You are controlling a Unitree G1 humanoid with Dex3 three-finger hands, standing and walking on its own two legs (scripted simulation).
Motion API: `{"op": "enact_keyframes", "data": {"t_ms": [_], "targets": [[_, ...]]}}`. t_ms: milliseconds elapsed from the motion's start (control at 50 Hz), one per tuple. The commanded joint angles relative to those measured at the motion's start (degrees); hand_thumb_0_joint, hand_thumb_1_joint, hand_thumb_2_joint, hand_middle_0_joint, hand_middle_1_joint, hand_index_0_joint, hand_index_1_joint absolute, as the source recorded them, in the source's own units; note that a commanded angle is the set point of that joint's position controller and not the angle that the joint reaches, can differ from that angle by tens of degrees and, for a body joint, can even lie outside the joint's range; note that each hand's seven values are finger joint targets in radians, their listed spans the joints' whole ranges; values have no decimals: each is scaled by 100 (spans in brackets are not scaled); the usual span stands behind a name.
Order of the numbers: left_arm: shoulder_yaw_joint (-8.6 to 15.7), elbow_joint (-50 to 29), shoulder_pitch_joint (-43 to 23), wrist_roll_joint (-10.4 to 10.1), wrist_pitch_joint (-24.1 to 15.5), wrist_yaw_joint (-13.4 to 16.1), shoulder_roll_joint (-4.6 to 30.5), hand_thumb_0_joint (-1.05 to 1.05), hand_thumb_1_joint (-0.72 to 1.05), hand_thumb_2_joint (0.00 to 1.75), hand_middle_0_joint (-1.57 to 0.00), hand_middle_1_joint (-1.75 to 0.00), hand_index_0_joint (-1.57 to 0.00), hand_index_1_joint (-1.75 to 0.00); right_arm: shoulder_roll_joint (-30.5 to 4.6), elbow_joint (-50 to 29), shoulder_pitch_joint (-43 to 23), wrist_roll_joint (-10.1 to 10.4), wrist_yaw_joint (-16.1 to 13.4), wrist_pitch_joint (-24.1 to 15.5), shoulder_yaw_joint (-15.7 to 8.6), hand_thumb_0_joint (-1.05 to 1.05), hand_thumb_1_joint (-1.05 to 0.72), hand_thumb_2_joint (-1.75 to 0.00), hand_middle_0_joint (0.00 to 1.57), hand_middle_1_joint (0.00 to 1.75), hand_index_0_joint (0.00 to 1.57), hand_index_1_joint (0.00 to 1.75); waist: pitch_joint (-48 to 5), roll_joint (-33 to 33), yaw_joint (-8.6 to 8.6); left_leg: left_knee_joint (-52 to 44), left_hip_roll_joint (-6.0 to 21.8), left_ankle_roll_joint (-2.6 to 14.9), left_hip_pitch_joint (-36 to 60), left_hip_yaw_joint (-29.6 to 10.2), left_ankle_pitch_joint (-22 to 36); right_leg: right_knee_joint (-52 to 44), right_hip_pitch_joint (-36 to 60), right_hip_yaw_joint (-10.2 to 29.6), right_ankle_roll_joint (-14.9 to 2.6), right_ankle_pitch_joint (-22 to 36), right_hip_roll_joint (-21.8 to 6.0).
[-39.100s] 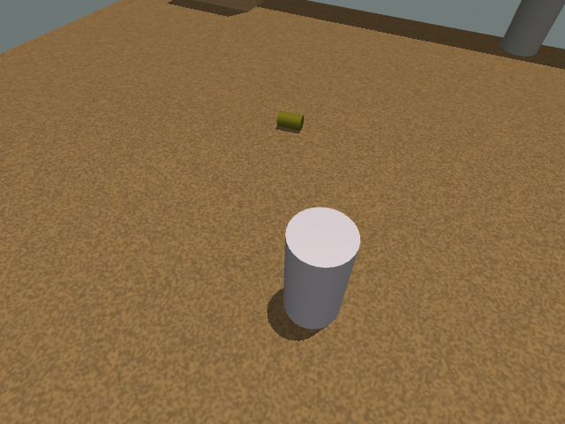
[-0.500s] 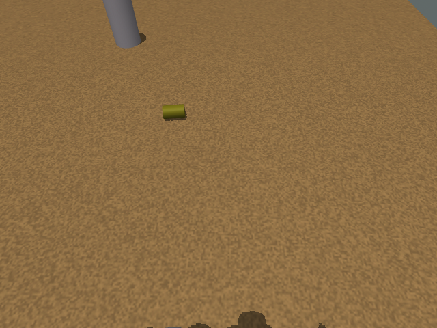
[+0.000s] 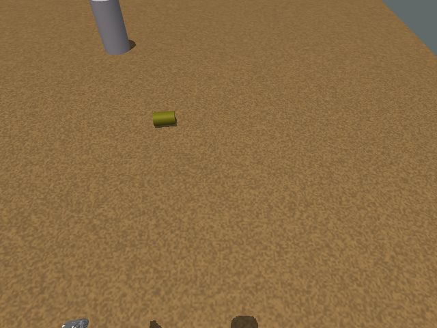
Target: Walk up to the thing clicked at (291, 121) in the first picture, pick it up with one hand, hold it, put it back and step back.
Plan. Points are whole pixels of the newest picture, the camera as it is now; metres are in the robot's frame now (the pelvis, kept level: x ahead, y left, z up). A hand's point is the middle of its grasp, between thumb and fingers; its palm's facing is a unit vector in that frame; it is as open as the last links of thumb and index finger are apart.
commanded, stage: walk up
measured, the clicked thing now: (164, 118) +1.43 +0.32 -0.73
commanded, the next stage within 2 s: stand in 0.08 s
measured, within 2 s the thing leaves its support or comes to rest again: neither
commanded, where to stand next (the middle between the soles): +0.04 +0.02 m, yaw +2 degrees
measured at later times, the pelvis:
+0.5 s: pelvis +0.00 +0.01 +0.01, yaw +1 degrees
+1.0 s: pelvis +0.00 +0.01 +0.01, yaw +2 degrees
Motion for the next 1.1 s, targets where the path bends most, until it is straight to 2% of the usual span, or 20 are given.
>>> {"op": "enact_keyframes", "data": {"t_ms": [0,40,60,120,180,220,280,420,480,600,660,760,800,820,880,960,1040,1080], "targets": [[231,-327,-348,20,-101,100,1208,0,90,90,-20,-30,-20,-30,-1147,-354,-351,21,-104,-132,-257,0,-90,-90,20,30,20,30,-810,200,44,-425,441,351,429,-347,1132,-444,260,333,-244,1625,-576],[222,-287,-342,16,-94,100,1198,0,90,90,-20,-30,-20,-30,-1139,-317,-336,21,-106,-136,-257,0,-90,-90,20,30,20,30,-850,233,43,-500,469,345,521,-340,1258,-429,265,331,-232,1684,-573],[209,-201,-220,54,-111,92,1216,0,90,90,-20,-30,-20,-30,-1139,-301,-431,-4,-117,-105,-269,0,-90,-90,20,30,20,30,-842,277,82,-544,506,302,531,-516,1383,-534,340,277,-213,1813,-631],[203,-127,-214,63,-129,90,1231,0,90,90,-20,-30,-20,-30,-1111,-278,-475,0,-122,-95,-266,0,-90,-90,20,30,20,30,-806,213,63,-594,488,285,658,-490,1398,-646,343,297,-182,1917,-668],[194,-97,-269,60,-113,88,1250,0,90,90,-20,-30,-20,-30,-1091,-235,-482,-12,-115,-80,-265,0,-90,-90,20,30,20,30,-662,132,53,-759,467,250,621,-510,1107,-788,248,274,-187,1569,-652],[178,-103,-259,70,-140,98,1206,0,90,90,-20,-30,-20,-30,-1133,-236,-539,-8,-110,-81,-295,0,-90,-90,20,30,20,30,-813,95,53,-681,507,268,743,-512,1440,-777,373,217,-166,1870,-681],[172,-61,-231,71,-140,102,1219,0,90,90,-20,-30,-20,-30,-1078,-211,-559,-4,-103,-58,-283,0,-90,-90,20,30,20,30,-661,54,36,-827,448,252,678,-523,886,-962,235,241,-121,1429,-670],[160,-84,-151,70,-157,104,1220,0,90,90,-20,-30,-20,-30,-1072,-166,-569,-18,-86,-62,-320,0,-90,-90,20,30,20,30,-781,61,46,-821,480,259,864,-508,1134,-996,282,220,-152,1586,-716],[159,-66,-127,69,-151,109,1240,0,90,90,-20,-30,-20,-30,-1033,-162,-637,-11,-80,-46,-308,0,-90,-90,20,30,20,30,-622,33,65,-901,446,248,741,-527,853,-1064,209,232,-132,1308,-714],[166,-74,-31,78,-158,115,1267,0,90,90,-20,-30,-20,-30,-1015,-139,-581,-8,-65,-43,-314,0,-90,-90,20,30,20,30,-675,23,63,-903,439,265,733,-552,921,-1049,278,167,-127,1341,-712],[167,-81,18,77,-158,119,1273,0,90,90,-20,-30,-20,-30,-1020,-146,-585,-7,-75,-37,-320,0,-90,-90,20,30,20,30,-717,44,69,-845,471,269,892,-555,1232,-1003,259,173,-143,1547,-725],[160,-87,17,76,-138,123,1284,0,90,90,-20,-30,-20,-30,-1004,-107,-509,-2,-77,-11,-300,0,-90,-90,20,30,20,30,-511,65,55,-942,415,250,639,-568,744,-1120,198,200,-124,1111,-721],[153,-92,49,86,-127,119,1275,0,90,90,-20,-30,-20,-30,-1033,-112,-548,-3,-74,-14,-307,0,-90,-90,20,30,20,30,-561,99,72,-951,436,247,640,-597,825,-1075,244,152,-135,1142,-705],[147,-80,113,71,-124,109,1229,0,90,90,-20,-30,-20,-30,-1053,-99,-516,2,-73,-16,-304,0,-90,-90,20,30,20,30,-509,205,95,-967,418,265,606,-574,610,-1127,245,198,-132,1015,-724],[158,-110,77,87,-134,117,1266,0,90,90,-20,-30,-20,-30,-1051,-108,-464,-6,-74,-35,-307,0,-90,-90,20,30,20,30,-661,149,83,-918,458,272,677,-589,1008,-1034,383,165,-153,1342,-750],[151,-105,121,83,-131,109,1271,0,90,90,-20,-30,-20,-30,-1045,-111,-471,6,-77,-34,-305,0,-90,-90,20,30,20,30,-635,62,82,-913,453,271,729,-597,1012,-1060,320,163,-142,1285,-736],[146,-109,98,87,-120,112,1293,0,90,90,-20,-30,-20,-30,-1014,-82,-434,3,-70,-14,-290,0,-90,-90,20,30,20,30,-453,-12,63,-986,412,259,558,-624,572,-1134,227,166,-142,881,-718],[141,-115,154,96,-119,110,1250,0,90,90,-20,-30,-20,-30,-1081,-89,-432,7,-69,-14,-307,0,-90,-90,20,30,20,30,-503,81,84,-967,428,289,609,-621,609,-1142,246,168,-138,990,-735]]}}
